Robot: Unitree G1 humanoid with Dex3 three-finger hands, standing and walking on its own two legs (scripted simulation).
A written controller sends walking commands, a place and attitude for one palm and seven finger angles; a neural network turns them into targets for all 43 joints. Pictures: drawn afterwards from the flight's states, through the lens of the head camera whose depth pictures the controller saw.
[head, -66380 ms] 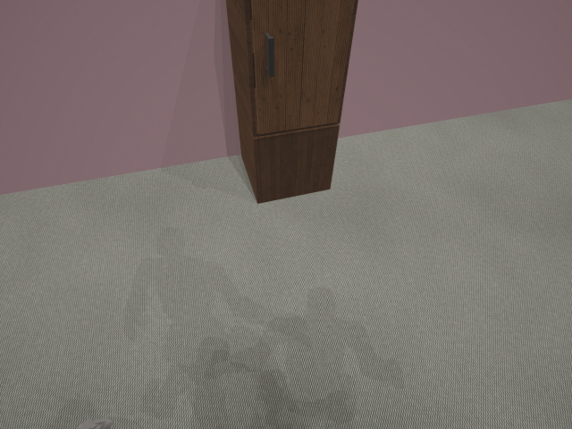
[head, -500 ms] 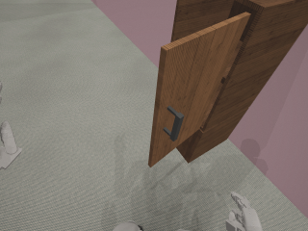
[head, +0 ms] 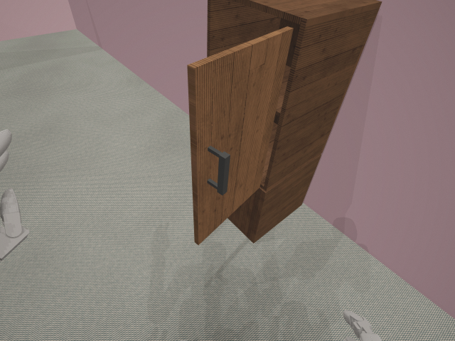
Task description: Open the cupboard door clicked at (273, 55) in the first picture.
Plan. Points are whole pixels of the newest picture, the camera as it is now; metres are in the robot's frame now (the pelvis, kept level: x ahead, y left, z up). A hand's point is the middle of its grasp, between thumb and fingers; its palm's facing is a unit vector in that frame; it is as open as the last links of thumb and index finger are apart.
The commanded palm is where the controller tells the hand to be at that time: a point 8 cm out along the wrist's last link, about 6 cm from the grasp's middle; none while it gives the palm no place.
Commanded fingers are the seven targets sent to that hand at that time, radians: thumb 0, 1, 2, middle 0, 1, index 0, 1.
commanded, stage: stop stepping back and stand still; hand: left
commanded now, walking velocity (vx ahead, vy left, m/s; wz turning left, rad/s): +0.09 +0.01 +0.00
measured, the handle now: (217, 170) +0.51 +0.03 +0.00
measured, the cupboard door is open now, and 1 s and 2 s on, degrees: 99 99 99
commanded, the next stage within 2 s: let the arm hang, fingers relaxed in 0.52 s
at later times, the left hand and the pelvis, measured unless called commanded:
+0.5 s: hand (13, 251) +0.18 +0.26 +0.18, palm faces +0.42 -0.76 -0.49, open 7.4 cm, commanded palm +0.14 +0.29 +0.20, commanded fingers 0.00 0.90 0.90 -0.20 -0.30 -0.20 -0.30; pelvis -0.01 -0.01 +0.02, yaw -2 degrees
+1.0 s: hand out of the picture -0.04 +0.18 -0.16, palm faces +0.03 -0.99 -0.16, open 7.1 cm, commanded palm none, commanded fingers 0.00 0.90 0.90 -0.20 -0.30 -0.20 -0.30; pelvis -0.05 +0.00 +0.02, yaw +2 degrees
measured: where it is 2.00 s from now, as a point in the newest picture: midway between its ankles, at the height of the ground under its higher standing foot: outside the picture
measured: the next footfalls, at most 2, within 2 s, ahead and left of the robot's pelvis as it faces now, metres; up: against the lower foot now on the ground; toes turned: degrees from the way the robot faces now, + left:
left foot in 0.14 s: +0.15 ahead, +0.09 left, +0.00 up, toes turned -1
left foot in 0.52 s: +0.06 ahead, +0.13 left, +0.00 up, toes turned -1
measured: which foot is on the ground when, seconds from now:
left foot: down 0.00-0.04, up 0.06-0.12, down 0.14-0.34, up 0.36-0.50, down 0.52-1.00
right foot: down 0.00-1.00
